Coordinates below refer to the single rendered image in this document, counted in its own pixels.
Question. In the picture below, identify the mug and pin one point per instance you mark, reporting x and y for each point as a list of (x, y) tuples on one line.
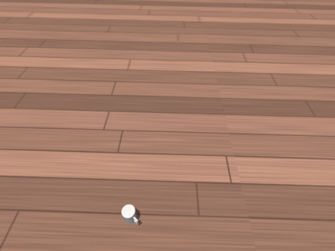
[(129, 214)]

